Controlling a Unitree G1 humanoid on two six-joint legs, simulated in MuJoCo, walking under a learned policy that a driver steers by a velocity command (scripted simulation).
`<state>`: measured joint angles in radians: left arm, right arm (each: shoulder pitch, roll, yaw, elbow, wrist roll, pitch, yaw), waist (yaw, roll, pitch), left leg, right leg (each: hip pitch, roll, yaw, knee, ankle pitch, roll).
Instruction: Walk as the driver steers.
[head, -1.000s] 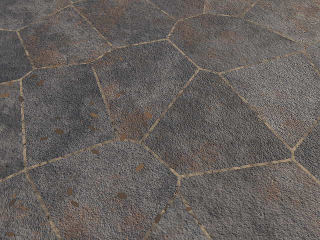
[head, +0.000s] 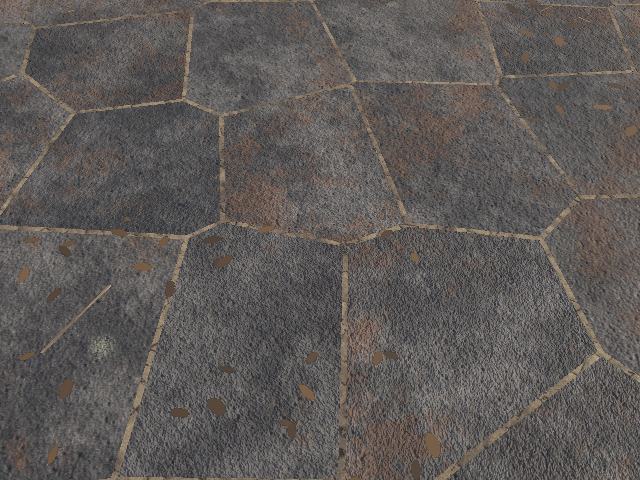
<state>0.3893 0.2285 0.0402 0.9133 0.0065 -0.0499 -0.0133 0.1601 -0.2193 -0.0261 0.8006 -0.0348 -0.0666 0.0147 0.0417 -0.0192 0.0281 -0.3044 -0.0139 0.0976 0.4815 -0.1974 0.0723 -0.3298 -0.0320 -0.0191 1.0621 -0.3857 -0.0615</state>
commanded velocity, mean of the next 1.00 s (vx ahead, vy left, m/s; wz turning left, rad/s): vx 0.50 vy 0.00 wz -0.50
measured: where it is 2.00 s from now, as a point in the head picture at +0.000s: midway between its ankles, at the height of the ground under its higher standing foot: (493, 344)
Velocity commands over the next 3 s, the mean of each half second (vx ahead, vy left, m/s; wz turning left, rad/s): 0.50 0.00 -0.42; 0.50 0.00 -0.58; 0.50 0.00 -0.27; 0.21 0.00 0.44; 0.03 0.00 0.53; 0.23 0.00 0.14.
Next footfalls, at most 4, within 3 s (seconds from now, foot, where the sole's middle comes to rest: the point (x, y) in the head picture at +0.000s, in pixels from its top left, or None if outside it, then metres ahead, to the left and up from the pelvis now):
0.42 right None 0.35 -0.12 -0.77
0.96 left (378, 381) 0.71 -0.10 -0.77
1.46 right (522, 376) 0.74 -0.43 -0.77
1.92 left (475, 290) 0.98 -0.35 -0.77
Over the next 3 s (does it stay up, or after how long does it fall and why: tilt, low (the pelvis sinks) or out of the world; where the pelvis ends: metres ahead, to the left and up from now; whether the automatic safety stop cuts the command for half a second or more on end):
stays up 0.90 -0.39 0.01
